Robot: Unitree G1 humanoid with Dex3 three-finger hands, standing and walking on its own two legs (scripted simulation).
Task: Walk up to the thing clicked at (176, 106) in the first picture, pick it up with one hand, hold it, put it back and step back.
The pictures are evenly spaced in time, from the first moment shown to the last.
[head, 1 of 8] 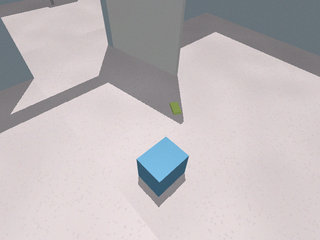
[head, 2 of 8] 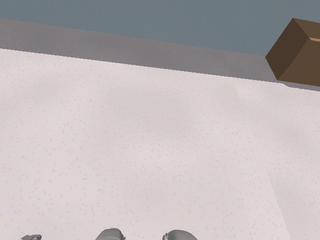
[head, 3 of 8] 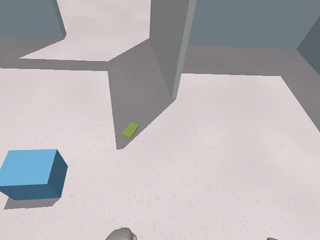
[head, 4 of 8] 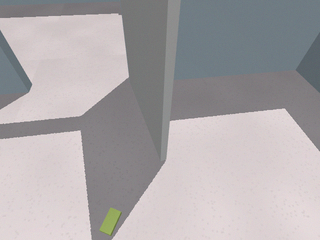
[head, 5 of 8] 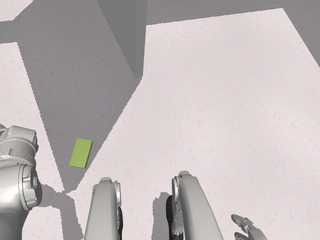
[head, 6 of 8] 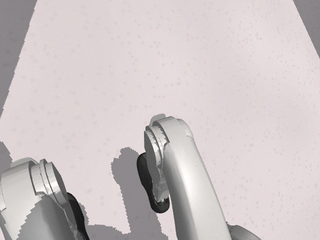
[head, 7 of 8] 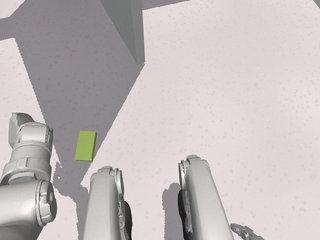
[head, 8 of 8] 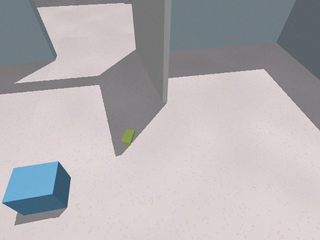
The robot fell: no
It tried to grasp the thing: yes
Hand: left
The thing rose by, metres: 0.00
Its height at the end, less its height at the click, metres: +0.00
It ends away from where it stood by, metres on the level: 0.01
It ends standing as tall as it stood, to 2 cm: yes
